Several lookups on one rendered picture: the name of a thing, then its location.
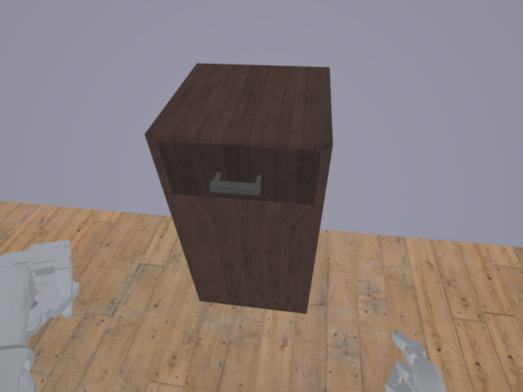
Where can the left robot forearm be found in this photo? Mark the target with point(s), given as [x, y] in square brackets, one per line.
[15, 364]

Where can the handle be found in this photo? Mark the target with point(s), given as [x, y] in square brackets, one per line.
[230, 187]

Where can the robot right hand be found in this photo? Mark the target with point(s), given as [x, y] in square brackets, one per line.
[423, 376]

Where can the robot left hand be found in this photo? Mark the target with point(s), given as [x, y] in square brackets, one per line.
[52, 277]

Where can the cabinet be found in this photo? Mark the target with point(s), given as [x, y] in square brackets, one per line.
[242, 252]

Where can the drawer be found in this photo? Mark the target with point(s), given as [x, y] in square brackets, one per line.
[287, 175]

